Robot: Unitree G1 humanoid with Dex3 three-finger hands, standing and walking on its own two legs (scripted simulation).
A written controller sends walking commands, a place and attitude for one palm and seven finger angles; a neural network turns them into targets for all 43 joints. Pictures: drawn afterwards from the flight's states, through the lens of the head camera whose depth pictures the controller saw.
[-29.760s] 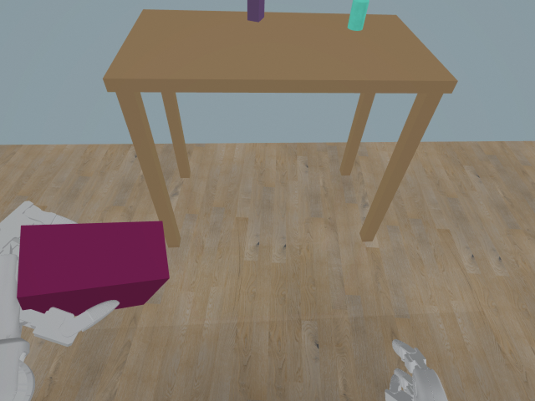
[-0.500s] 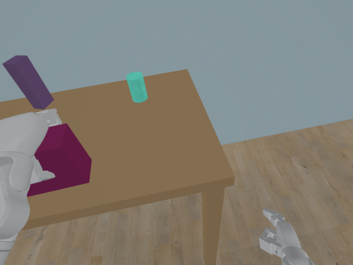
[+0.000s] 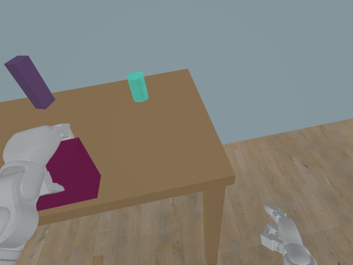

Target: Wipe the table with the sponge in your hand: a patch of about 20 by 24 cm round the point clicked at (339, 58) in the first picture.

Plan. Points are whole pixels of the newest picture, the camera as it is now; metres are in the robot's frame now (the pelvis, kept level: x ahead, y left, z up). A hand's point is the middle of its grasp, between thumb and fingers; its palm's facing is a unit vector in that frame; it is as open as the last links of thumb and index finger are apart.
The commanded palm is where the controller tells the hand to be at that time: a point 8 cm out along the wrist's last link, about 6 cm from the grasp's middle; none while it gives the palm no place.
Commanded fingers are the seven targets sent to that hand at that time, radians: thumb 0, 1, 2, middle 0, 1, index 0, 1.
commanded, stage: move the sponge above the wiping area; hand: left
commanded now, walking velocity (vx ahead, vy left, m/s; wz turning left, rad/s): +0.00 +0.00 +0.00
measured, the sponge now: (61, 181) +0.23 +0.31 +0.10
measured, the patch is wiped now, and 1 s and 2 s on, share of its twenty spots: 0.10 0.10 0.15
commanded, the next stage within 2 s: lower the sponge onto the table in 0.36 s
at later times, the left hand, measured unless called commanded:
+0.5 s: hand (59, 173) +0.22 +0.28 +0.15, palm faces -0.02 -0.05 -1.00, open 10.6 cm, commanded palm +0.20 +0.29 +0.25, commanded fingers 0.00 0.10 1.30 -1.20 -1.60 -1.20 -1.60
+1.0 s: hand (53, 167) +0.22 +0.29 +0.16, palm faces +0.04 +0.00 -1.00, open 10.6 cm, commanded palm +0.20 +0.30 +0.24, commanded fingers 0.00 0.10 1.30 -1.20 -1.60 -1.20 -1.60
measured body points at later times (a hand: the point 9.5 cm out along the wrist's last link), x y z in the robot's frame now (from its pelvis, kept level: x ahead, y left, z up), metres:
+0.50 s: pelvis +0.00 +0.00 +0.00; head -0.01 -0.05 +0.45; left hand +0.22 +0.28 +0.20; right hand +0.25 -0.21 -0.08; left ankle +0.04 +0.10 -0.74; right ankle +0.01 -0.10 -0.74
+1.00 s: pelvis +0.00 +0.00 +0.00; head -0.02 -0.04 +0.45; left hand +0.22 +0.28 +0.21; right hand +0.24 -0.21 -0.08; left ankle +0.04 +0.10 -0.74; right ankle +0.01 -0.10 -0.74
